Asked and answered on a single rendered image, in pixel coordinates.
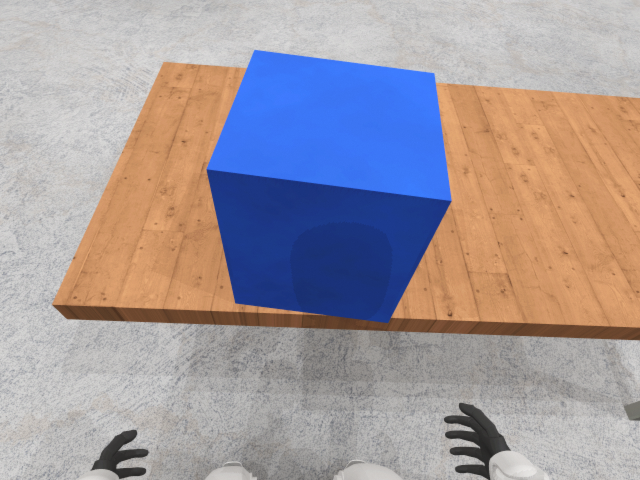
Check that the robot right forearm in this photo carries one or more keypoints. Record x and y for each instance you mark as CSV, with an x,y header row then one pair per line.
x,y
510,465

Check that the robot right hand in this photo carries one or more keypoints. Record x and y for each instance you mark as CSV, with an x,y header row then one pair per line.
x,y
485,436

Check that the right robot shin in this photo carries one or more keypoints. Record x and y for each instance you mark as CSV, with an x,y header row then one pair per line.
x,y
353,462

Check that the table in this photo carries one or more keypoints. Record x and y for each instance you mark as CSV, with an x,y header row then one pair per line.
x,y
541,238

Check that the carton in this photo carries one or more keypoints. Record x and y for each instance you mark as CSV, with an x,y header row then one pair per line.
x,y
329,181

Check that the robot left hand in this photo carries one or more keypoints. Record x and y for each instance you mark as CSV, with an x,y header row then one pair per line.
x,y
111,456

